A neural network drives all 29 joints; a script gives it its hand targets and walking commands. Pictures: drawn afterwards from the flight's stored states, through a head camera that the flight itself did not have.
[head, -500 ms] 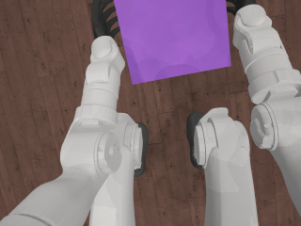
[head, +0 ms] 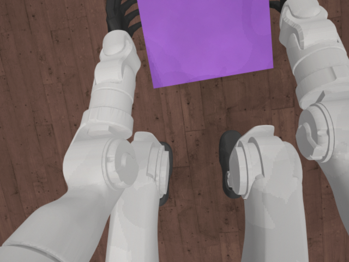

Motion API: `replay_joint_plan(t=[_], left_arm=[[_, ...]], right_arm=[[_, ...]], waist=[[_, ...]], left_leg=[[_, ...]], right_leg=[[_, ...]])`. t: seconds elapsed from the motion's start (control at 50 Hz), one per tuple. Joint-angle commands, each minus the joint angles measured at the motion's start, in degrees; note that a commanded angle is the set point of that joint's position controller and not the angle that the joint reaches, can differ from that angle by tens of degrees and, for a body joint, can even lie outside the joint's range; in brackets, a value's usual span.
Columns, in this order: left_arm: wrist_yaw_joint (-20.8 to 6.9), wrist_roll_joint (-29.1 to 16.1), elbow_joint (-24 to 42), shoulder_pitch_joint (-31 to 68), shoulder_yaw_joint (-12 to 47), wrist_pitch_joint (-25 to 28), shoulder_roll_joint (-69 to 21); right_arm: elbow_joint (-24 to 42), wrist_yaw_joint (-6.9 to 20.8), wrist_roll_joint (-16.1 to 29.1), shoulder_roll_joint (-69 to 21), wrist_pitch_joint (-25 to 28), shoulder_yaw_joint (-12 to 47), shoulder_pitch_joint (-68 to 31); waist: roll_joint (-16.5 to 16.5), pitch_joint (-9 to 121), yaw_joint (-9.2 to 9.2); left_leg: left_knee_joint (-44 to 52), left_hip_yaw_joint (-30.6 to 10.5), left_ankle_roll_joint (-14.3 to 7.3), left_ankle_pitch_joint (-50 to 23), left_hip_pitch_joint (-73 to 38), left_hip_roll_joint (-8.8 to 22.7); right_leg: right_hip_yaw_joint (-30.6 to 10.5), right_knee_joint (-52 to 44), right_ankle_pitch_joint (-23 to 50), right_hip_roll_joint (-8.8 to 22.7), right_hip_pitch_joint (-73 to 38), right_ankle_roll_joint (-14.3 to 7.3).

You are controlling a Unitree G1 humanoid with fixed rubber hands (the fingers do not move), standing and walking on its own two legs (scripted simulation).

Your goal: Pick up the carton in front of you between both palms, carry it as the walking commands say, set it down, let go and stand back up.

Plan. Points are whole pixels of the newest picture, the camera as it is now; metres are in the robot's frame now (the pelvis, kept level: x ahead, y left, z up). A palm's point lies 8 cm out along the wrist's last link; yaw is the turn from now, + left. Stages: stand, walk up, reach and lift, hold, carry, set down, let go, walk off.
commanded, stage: set down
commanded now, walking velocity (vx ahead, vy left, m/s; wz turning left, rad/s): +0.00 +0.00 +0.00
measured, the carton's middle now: (202, 32) +0.52 -0.06 -0.24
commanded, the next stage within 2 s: let go in 1.90 s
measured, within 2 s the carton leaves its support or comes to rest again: rests again in 0.06 s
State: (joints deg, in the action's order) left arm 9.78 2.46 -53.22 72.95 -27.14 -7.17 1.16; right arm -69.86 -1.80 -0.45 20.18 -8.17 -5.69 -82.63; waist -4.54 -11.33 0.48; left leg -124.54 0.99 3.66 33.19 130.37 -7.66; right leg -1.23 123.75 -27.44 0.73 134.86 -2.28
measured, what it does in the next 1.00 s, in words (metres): stands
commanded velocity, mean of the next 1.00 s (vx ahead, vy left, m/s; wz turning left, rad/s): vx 0.00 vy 0.00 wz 0.00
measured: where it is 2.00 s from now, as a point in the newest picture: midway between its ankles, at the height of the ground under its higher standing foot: (195, 180)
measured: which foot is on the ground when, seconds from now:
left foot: down 0.00-1.00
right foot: down 0.00-1.00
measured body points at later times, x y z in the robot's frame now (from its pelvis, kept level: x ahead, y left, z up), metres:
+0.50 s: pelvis +0.01 +0.00 +0.00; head +0.36 -0.06 +0.28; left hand +0.55 +0.09 -0.16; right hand +0.55 -0.22 -0.17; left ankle +0.12 +0.12 -0.33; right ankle +0.13 -0.11 -0.33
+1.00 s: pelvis +0.00 +0.00 +0.01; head +0.35 -0.05 +0.28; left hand +0.52 +0.12 -0.15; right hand +0.53 -0.27 -0.15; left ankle +0.11 +0.12 -0.33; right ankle +0.13 -0.11 -0.33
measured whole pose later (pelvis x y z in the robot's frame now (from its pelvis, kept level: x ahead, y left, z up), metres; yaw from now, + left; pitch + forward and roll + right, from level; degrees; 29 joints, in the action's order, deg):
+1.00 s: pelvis +0.00 +0.00 +0.01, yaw -1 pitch +34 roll +4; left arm 12.0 -13.7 -49.3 68.3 -8.4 -3.9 9.9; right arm -61.9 0.9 13.9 30.4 -2.2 -0.7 -76.2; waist -3.1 -18.6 -0.1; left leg -125.0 1.3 3.2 34.5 125.2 -7.0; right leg -1.5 123.9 -28.2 -0.1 130.0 -1.5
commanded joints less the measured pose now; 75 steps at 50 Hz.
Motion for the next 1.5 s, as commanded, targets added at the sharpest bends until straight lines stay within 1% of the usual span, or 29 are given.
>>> replay_joint_plan(t=[0.0,0.04,0.06,0.1,0.28,0.36,0.48,0.52,0.54,0.56,0.58,0.6,0.62,0.64,0.68,0.72,0.76,0.82,0.88,0.94,1.0,1.04,1.12,1.18,1.24,1.4,1.48], left_arm=[[-13.3,-0.9,-1.1,25.7,18.7,-0.7,-43.3],[-13.5,-0.5,-1.8,24.7,18.0,-0.9,-42.8],[-13.1,-0.1,-2.9,23.6,17.6,-0.9,-42.5],[-13.6,0.3,-3.0,22.9,17.0,-1.1,-42.0],[-14.2,2.1,-4.7,17.6,14.8,-1.3,-38.9],[-14.1,2.5,-5.7,15.4,14.2,-1.1,-37.2],[-13.1,2.9,-6.5,13.8,13.6,-0.6,-33.2],[-12.0,2.7,-6.9,12.3,12.8,0.1,-28.6],[-10.9,2.5,-7.1,10.2,11.6,0.7,-23.0],[-9.0,2.0,-7.7,6.8,10.1,1.5,-14.5],[-6.3,0.6,-7.7,3.2,9.0,2.5,-2.8],[-3.7,-2.5,-7.0,1.1,10.2,3.8,6.3],[-1.7,-4.9,-5.7,1.4,11.0,5.1,10.2],[-0.7,-7.5,-4.9,2.8,12.2,6.2,11.3],[-0.1,-11.9,-1.6,5.4,14.7,7.7,11.5],[-0.4,-15.4,1.8,8.8,18.4,8.1,10.5],[-0.5,-17.9,3.9,10.4,20.9,7.8,10.8],[0.2,-19.2,5.8,10.0,21.5,6.9,12.7],[1.4,-18.2,6.9,7.9,20.0,5.6,13.6],[2.4,-16.2,9.8,5.6,18.2,4.2,13.2],[3.4,-13.0,15.0,3.6,15.8,2.8,12.7],[3.7,-10.8,16.1,2.1,14.2,1.7,11.9],[3.0,-8.2,14.7,-0.8,12.2,1.1,9.2],[2.3,-7.5,14.3,-2.5,12.0,1.3,7.7],[1.9,-7.5,14.7,-4.1,12.2,1.4,6.9],[1.7,-7.5,21.0,-8.1,12.7,0.6,7.1],[1.4,-7.2,23.8,-9.9,12.5,-0.2,7.2]], right_arm=[[5.1,13.4,1.7,-45.2,1.8,8.0,-19.0],[4.4,13.7,1.1,-44.6,1.6,7.4,-18.0],[3.9,13.3,0.5,-43.3,1.8,6.9,-17.4],[3.6,14.0,0.0,-43.2,1.5,6.3,-16.6],[1.4,14.7,-2.3,-40.8,0.9,4.4,-11.2],[0.5,14.4,-3.0,-39.1,1.0,3.7,-9.0],[0.1,13.5,-3.6,-33.8,1.6,3.1,-8.6],[-0.1,12.4,-3.2,-28.7,2.3,2.7,-8.3],[-0.3,11.1,-2.9,-23.1,3.0,1.6,-6.8],[-0.9,9.2,-2.5,-14.5,4.0,-0.2,-4.0],[-1.7,6.3,-1.8,-2.5,5.4,-2.1,-0.3],[-0.9,3.4,0.3,7.2,6.8,-2.3,1.6],[0.2,1.3,2.3,10.8,8.1,-2.9,0.9],[1.4,0.3,4.6,11.4,9.2,-2.1,-1.5],[6.0,-0.2,8.2,13.5,11.0,-0.4,-5.6],[11.2,0.2,10.8,15.5,11.7,1.7,-9.9],[13.9,0.8,13.1,16.4,11.5,3.3,-11.8],[14.1,1.9,15.2,17.0,10.1,4.5,-11.0],[12.6,2.6,15.8,17.3,8.3,5.0,-9.2],[13.2,2.8,14.8,17.3,6.8,4.4,-7.5],[16.4,2.8,12.1,17.3,5.1,1.9,-5.8],[16.8,2.9,9.9,16.6,3.9,0.0,-4.1],[15.4,3.7,6.8,14.0,3.5,-2.8,-0.9],[15.3,4.3,5.7,12.7,3.9,-3.6,0.6],[16.2,4.7,5.2,12.4,4.1,-4.0,1.6],[22.4,5.9,3.9,13.1,2.8,-5.7,4.6],[25.3,6.6,3.5,12.9,1.7,-6.2,6.0]], waist=[[4.6,50.9,3.81],[4.4,49.9,3.92],[3.9,49.0,3.87],[3.8,48.5,4.09],[4.2,43.8,3.88],[4.2,41.7,3.79],[4.4,41.0,3.35],[4.8,41.6,2.94],[5.1,42.1,2.70],[5.5,42.8,2.41],[5.7,43.7,1.95],[5.9,44.8,1.86],[6.7,45.7,2.19],[7.1,46.8,2.35],[7.3,51.4,3.12],[7.1,55.6,3.98],[7.5,58.3,4.00],[8.7,60.9,2.75],[9.3,64.3,1.06],[10.1,68.3,0.14],[10.8,72.5,-0.19],[10.7,70.3,-0.32],[9.7,61.5,-0.44],[9.1,60.6,-0.63],[9.2,62.6,-0.73],[10.9,72.2,-0.61],[11.4,74.0,-0.95]], left_leg=[[9.3,3.1,-1.7,-7.2,-16.1,-3.4],[9.3,3.0,-1.7,-7.2,-15.8,-3.5],[9.1,2.9,-1.4,-7.1,-15.2,-3.4],[9.2,2.8,-1.6,-7.3,-15.7,-3.5],[8.6,2.4,-1.6,-8.8,-13.4,-3.6],[8.4,2.2,-1.6,-9.4,-12.0,-3.6],[8.0,2.3,-1.2,-7.6,-13.4,-3.1],[7.8,2.6,-0.7,-7.4,-14.8,-2.6],[7.7,3.0,-0.3,-7.4,-15.8,-2.1],[7.8,3.4,0.2,-7.5,-17.0,-1.5],[8.1,3.9,0.9,-7.3,-18.1,-0.8],[8.1,4.1,1.1,-7.6,-18.7,-0.4],[8.1,4.0,1.1,-8.2,-18.2,-0.1],[7.9,3.5,0.9,-9.6,-18.3,0.2],[6.7,2.5,0.8,-13.8,-19.8,1.1],[6.3,1.7,0.6,-16.5,-20.8,1.6],[6.5,1.7,0.6,-16.4,-21.9,2.0],[7.6,2.7,0.6,-13.6,-24.0,2.5],[9.2,3.8,0.4,-10.4,-26.2,2.6],[11.5,4.6,0.0,-8.5,-28.2,2.3],[14.5,5.2,-0.4,-8.2,-30.1,1.7],[16.8,5.3,-0.6,-7.2,-29.4,1.4],[20.6,4.8,-0.5,-6.6,-26.9,1.2],[23.2,4.4,-0.1,-8.2,-27.5,1.2],[26.0,4.1,0.2,-9.6,-28.9,1.1],[33.5,4.2,0.5,-13.1,-34.8,0.6],[37.5,4.5,0.5,-14.1,-37.2,0.6]], right_leg=[[-1.0,-10.4,10.2,-4.4,-35.4,-0.4],[-1.1,-10.2,10.2,-4.3,-34.6,-0.4],[-1.1,-10.0,10.2,-4.0,-34.2,-0.4],[-1.1,-10.0,10.2,-4.2,-33.7,-0.5],[-1.5,-9.1,12.1,-4.1,-31.5,-0.6],[-2.0,-8.9,13.1,-4.1,-30.9,-0.6],[-1.8,-8.9,10.8,-3.4,-31.4,-0.1],[-1.5,-8.8,10.2,-2.7,-32.8,0.4],[-1.2,-8.8,10.0,-2.2,-34.0,0.8],[-0.9,-8.9,9.7,-1.5,-35.5,1.3],[-0.8,-8.9,9.5,-0.7,-36.9,1.7],[-1.0,-8.8,9.7,-0.2,-38.2,1.9],[-1.4,-8.7,10.2,-0.1,-38.3,2.0],[-2.1,-8.4,11.8,-0.1,-38.6,2.0],[-2.8,-7.3,16.3,0.3,-40.7,1.6],[-3.0,-6.4,19.4,0.6,-42.9,1.0],[-3.0,-6.2,19.9,0.9,-45.7,0.8],[-2.7,-6.8,17.7,1.3,-49.9,1.2],[-2.2,-8.1,14.4,1.2,-53.3,1.5],[-1.4,-10.3,12.0,0.6,-56.0,1.7],[-0.4,-13.2,11.7,-0.5,-58.9,1.8],[0.0,-15.4,10.6,-1.0,-57.9,1.9],[0.3,-19.1,9.2,-1.5,-51.7,1.8],[0.4,-21.6,10.6,-1.7,-50.6,1.7],[0.5,-24.1,12.1,-2.0,-52.5,1.7],[1.0,-31.6,17.3,-3.0,-64.1,2.2],[0.9,-35.7,19.2,-3.4,-69.7,2.5]])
